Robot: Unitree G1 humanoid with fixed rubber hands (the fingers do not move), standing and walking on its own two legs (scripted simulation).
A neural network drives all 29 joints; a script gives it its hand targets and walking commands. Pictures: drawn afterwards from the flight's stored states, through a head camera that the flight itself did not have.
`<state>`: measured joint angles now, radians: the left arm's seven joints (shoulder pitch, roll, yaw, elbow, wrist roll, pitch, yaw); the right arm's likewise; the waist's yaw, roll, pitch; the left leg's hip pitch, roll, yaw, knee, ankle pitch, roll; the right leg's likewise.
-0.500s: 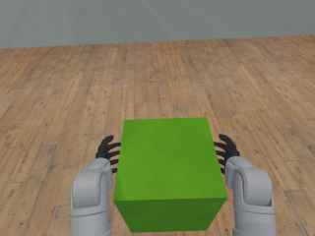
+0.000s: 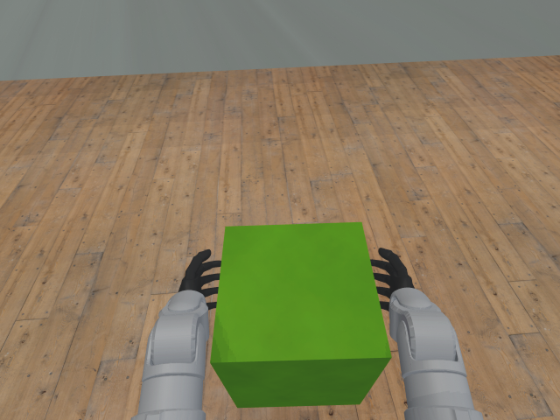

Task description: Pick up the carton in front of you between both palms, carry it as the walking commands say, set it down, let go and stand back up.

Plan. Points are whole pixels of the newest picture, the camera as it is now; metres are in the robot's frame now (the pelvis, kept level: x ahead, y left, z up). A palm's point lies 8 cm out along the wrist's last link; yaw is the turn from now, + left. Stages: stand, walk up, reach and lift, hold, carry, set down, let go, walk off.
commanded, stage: carry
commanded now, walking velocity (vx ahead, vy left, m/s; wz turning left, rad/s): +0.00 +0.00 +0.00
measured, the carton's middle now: (296, 320) +0.29 +0.00 -0.04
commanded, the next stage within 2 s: hold in 1.28 s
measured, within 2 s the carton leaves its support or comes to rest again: neither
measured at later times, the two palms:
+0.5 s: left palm (183, 330) +0.23 +0.15 +0.04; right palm (407, 327) +0.23 -0.15 +0.04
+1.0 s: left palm (174, 346) +0.21 +0.16 +0.04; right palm (405, 343) +0.21 -0.14 +0.04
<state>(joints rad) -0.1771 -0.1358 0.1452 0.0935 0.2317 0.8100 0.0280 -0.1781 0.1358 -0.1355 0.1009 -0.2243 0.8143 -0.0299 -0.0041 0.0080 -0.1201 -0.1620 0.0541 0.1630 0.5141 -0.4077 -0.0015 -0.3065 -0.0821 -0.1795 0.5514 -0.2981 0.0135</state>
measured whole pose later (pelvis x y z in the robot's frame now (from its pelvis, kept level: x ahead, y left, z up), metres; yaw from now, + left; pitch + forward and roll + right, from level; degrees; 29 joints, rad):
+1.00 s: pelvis -0.07 +0.01 +0.00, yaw +0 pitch +1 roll +0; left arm -0.22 -0.14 0.19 0.18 0.25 0.74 0.02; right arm -0.22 0.14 -0.17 0.19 -0.24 0.74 -0.03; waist 0.00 0.00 -0.09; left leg -0.25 0.04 0.18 0.55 -0.32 0.04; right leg -0.36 -0.11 -0.17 0.51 -0.16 0.01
